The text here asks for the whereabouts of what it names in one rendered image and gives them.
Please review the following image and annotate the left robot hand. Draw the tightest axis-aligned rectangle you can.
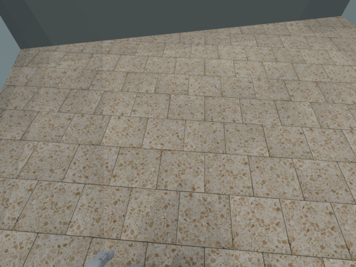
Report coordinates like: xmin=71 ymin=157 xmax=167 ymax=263
xmin=85 ymin=250 xmax=115 ymax=267

